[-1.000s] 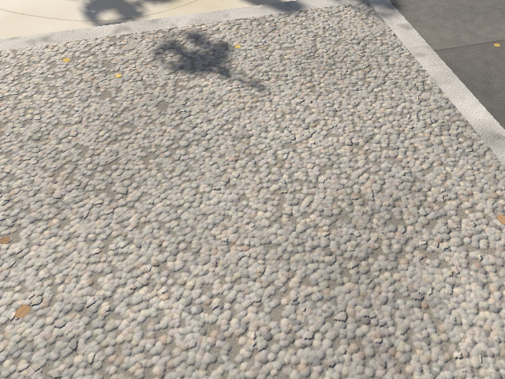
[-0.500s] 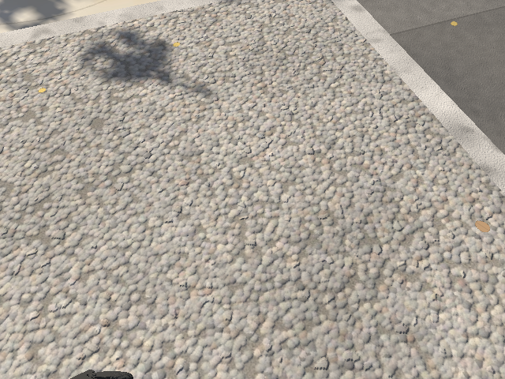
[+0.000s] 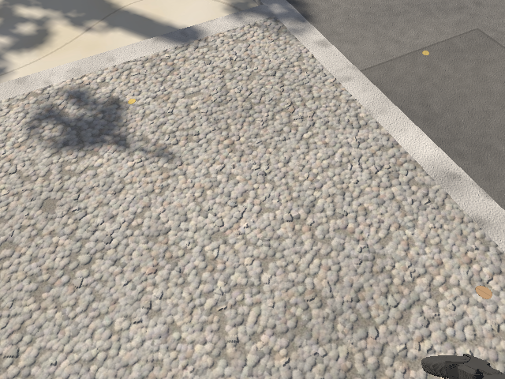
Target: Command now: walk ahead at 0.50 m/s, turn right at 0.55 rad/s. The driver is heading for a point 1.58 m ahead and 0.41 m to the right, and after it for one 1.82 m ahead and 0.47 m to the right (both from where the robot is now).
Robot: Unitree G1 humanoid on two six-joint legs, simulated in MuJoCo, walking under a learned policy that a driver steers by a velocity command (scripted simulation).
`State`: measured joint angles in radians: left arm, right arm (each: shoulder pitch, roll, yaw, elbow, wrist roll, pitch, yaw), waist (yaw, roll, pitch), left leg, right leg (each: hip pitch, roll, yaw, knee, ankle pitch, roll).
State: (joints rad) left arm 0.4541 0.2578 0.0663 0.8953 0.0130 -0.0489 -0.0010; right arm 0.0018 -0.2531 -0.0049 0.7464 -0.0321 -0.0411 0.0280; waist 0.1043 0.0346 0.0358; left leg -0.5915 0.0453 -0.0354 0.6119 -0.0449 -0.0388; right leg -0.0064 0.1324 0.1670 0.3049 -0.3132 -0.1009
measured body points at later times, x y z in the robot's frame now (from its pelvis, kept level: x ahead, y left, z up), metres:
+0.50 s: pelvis +0.26 +0.01 +0.00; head +0.30 +0.00 +0.45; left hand +0.53 +0.17 -0.10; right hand +0.16 -0.24 -0.13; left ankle +0.17 +0.13 -0.74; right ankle +0.37 -0.14 -0.70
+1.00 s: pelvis +0.51 -0.12 +0.00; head +0.53 -0.15 +0.45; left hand +0.64 +0.12 -0.12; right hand +0.53 -0.42 -0.11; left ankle +0.73 -0.07 -0.69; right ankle +0.40 -0.12 -0.74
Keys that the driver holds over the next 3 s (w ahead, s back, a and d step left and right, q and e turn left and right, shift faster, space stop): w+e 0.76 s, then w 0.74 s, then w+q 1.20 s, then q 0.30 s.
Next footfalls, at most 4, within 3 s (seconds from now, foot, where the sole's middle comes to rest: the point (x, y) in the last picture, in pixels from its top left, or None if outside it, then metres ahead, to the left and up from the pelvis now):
0.06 left None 0.21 0.13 -0.78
0.60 right None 0.43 -0.14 -0.78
1.14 left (354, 268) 0.79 -0.16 -0.78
1.68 right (459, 239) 0.92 -0.48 -0.78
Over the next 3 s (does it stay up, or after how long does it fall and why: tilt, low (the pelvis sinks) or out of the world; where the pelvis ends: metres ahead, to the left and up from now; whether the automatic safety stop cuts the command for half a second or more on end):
stays up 1.46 -0.49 0.00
